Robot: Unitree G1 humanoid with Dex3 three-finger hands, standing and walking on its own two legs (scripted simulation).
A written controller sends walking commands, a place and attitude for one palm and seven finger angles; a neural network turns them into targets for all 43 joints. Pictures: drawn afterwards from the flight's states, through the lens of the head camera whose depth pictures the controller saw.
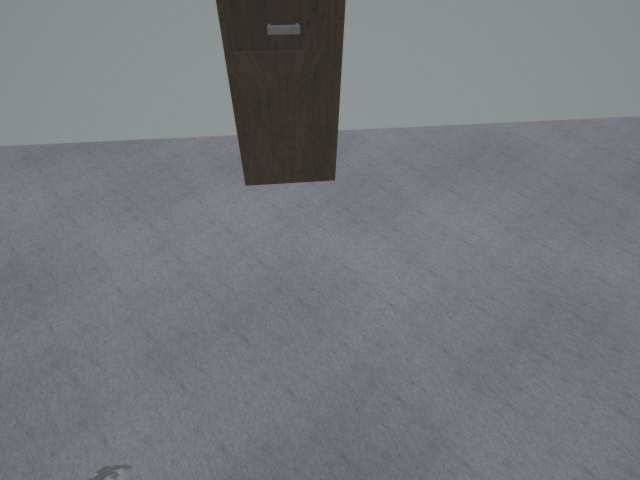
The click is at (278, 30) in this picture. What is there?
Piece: drawer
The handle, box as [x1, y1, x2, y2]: [267, 23, 299, 34]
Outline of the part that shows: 299,25 297,23 295,23 294,25 268,24 267,32 268,34 299,33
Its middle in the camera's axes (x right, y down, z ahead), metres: -0.14 -0.76 +1.39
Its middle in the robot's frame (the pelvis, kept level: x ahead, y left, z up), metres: +1.54 +0.22 -0.03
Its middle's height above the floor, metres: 0.74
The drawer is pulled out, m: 0.00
